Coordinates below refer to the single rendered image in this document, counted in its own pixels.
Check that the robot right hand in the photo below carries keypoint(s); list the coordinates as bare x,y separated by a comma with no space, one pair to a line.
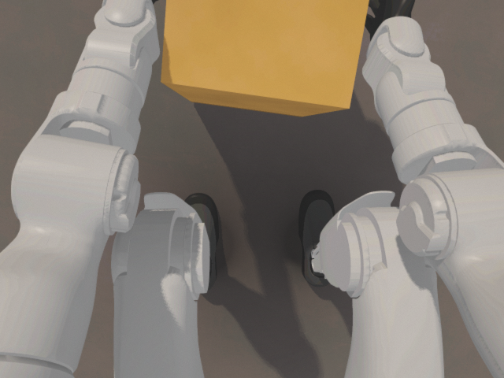
384,9

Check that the carton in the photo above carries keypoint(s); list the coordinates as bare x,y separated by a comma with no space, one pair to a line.
290,57

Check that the left robot forearm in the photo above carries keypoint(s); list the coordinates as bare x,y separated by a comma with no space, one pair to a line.
109,85

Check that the right robot shin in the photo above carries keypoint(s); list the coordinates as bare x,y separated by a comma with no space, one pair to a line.
322,262

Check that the right robot foot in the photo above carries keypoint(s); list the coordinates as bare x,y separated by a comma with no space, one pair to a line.
315,211

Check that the right robot upper arm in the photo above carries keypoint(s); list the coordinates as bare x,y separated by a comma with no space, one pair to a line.
456,220

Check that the right robot forearm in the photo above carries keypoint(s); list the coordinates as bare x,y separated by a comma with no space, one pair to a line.
419,115

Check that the left robot upper arm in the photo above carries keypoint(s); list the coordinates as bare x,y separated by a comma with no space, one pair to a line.
71,196

